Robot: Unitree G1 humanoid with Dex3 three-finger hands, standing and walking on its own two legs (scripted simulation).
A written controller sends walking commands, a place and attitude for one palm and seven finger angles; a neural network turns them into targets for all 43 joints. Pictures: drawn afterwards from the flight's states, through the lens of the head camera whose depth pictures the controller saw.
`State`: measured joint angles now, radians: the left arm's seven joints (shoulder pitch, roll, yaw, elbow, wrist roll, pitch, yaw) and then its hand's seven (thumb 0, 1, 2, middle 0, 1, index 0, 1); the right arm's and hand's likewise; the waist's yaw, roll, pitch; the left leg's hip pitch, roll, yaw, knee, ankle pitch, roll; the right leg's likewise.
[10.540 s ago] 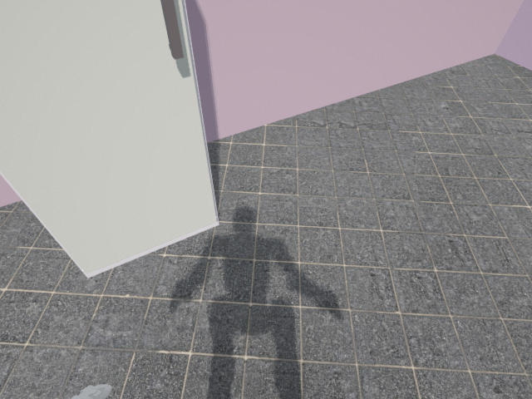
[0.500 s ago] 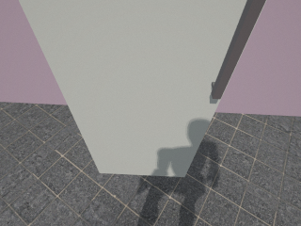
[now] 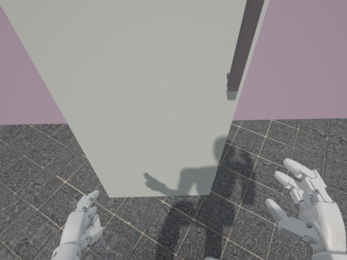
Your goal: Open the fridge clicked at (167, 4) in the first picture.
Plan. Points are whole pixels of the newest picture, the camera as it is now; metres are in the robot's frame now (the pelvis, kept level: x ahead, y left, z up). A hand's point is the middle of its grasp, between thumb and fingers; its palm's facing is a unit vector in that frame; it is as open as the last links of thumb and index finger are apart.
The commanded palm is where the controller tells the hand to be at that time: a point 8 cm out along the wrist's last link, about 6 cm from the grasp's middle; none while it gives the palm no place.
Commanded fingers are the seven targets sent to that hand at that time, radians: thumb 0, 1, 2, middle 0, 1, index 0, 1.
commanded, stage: raise the hand to about handle height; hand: right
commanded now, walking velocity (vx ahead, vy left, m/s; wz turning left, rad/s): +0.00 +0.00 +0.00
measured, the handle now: (245, 25) +0.52 -0.15 +0.29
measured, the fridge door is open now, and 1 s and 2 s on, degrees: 0 0 0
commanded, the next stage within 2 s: move the hooked fingers beside the handle in 1.52 s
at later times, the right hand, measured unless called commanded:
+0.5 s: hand (326, 157) +0.26 -0.25 +0.18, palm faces +0.06 +0.99 -0.09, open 12.5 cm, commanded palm +0.23 -0.30 +0.20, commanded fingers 0.00 0.38 -0.35 0.29 1.12 0.29 1.12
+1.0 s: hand out of the picture +0.29 -0.28 +0.29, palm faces +0.10 +0.99 -0.13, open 14.0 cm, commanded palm +0.26 -0.32 +0.30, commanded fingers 0.00 0.50 -0.30 0.30 1.20 0.30 1.20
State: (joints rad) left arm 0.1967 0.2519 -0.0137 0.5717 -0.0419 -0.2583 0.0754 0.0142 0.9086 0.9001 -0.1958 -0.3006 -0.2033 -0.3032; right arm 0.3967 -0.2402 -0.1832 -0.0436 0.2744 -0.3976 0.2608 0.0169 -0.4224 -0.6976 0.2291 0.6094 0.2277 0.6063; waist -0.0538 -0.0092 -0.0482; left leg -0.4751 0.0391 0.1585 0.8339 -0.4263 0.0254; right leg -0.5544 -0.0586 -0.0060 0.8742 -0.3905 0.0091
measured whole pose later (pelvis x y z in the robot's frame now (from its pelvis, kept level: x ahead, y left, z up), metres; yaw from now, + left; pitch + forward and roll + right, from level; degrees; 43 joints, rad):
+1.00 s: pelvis +0.01 +0.00 +0.04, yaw +1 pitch -5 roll +0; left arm 0.17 0.27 -0.11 0.63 -0.10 -0.20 0.10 0.02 0.90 0.90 -0.20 -0.30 -0.21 -0.30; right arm -0.24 -0.54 -0.50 0.05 0.33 0.35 0.43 -0.01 0.50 -0.30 0.30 1.20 0.30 1.20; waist -0.08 -0.07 -0.02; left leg -0.09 0.03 0.14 0.43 -0.25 0.01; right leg -0.15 -0.03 -0.04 0.44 -0.21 0.00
